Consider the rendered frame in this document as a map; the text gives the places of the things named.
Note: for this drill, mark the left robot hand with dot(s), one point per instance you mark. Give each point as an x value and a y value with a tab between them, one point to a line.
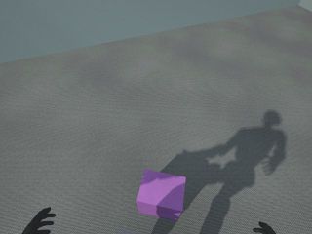
32	227

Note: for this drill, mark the right robot hand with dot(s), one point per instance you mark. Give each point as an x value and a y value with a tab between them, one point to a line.
265	229

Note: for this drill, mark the carton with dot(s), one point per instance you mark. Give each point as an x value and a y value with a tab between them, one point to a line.
161	194

